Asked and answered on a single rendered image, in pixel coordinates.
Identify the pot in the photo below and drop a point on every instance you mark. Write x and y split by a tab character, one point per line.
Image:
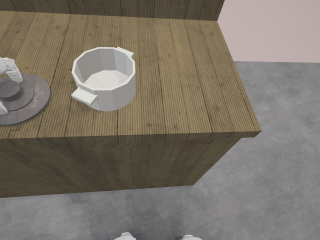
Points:
105	78

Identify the knob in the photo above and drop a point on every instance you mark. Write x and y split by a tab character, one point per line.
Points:
10	91

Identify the lid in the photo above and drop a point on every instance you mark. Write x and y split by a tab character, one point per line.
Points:
35	98

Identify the table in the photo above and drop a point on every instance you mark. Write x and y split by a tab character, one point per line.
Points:
190	105

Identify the left robot shin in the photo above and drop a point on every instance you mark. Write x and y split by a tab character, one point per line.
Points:
126	234

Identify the left robot hand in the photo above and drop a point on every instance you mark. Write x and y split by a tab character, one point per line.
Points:
8	66

